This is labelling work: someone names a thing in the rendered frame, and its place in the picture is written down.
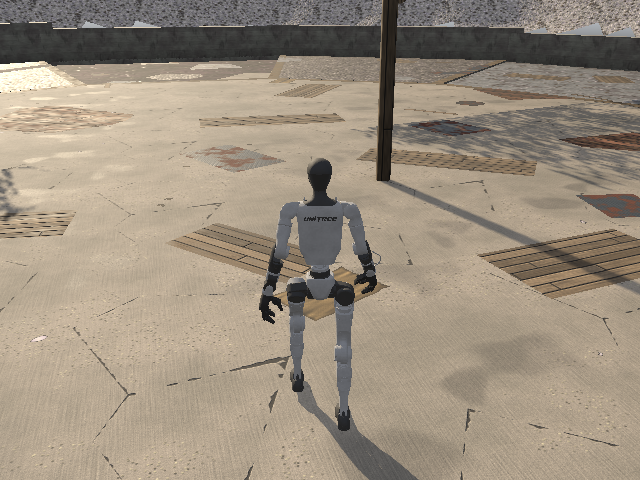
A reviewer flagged robot right foot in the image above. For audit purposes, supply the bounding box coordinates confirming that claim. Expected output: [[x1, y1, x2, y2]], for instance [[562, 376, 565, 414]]
[[335, 403, 350, 431]]

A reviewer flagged left robot upper arm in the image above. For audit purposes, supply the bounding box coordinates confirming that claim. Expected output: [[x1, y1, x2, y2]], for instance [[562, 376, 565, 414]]
[[274, 201, 299, 259]]

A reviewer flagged humanoid robot head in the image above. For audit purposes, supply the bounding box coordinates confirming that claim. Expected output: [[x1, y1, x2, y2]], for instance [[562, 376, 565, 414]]
[[303, 158, 337, 206]]

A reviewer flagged right robot hand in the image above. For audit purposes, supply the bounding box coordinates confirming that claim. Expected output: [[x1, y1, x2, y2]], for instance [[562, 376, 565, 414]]
[[354, 273, 377, 294]]

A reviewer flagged right robot upper arm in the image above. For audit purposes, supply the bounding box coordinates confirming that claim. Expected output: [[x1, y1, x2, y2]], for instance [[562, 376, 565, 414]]
[[340, 201, 368, 255]]

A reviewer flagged right robot forearm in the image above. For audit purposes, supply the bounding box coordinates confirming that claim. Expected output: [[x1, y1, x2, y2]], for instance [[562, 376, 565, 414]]
[[358, 240, 376, 277]]

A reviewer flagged left robot hand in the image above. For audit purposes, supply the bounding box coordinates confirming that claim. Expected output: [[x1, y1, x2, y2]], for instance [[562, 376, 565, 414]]
[[259, 293, 283, 324]]

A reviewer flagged left robot forearm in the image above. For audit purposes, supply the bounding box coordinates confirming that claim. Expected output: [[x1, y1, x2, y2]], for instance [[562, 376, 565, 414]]
[[262, 243, 284, 296]]

